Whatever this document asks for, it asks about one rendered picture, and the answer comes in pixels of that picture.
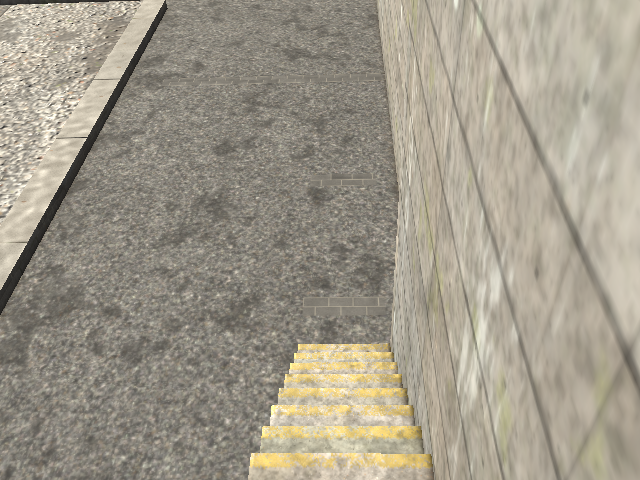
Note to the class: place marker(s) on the stairs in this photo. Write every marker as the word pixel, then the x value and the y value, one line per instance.
pixel 343 414

